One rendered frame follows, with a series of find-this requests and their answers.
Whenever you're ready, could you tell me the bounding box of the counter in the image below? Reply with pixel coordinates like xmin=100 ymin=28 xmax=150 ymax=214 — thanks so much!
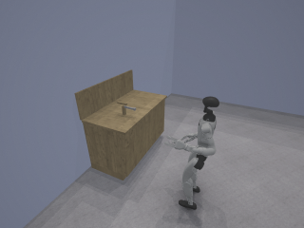
xmin=74 ymin=69 xmax=167 ymax=181

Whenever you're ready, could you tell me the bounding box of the robot left shin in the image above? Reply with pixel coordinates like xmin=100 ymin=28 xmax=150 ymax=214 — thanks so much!
xmin=181 ymin=181 xmax=193 ymax=205

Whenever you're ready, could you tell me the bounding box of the left robot forearm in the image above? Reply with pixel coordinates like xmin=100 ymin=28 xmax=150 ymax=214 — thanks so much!
xmin=183 ymin=143 xmax=216 ymax=156

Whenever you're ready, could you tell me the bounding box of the left robot upper arm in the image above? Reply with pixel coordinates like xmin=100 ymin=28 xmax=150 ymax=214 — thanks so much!
xmin=200 ymin=122 xmax=217 ymax=156

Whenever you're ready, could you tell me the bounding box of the tap lever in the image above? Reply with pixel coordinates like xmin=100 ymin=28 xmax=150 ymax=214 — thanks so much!
xmin=124 ymin=105 xmax=137 ymax=111

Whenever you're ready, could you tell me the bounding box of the robot left hand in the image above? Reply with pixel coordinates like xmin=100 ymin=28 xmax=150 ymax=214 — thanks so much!
xmin=164 ymin=135 xmax=186 ymax=150

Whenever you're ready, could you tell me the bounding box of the robot right hand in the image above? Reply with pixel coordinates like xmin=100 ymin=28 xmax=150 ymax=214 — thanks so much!
xmin=181 ymin=133 xmax=195 ymax=143

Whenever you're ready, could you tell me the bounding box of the robot head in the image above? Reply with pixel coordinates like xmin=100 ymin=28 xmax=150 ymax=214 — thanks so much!
xmin=202 ymin=96 xmax=219 ymax=123

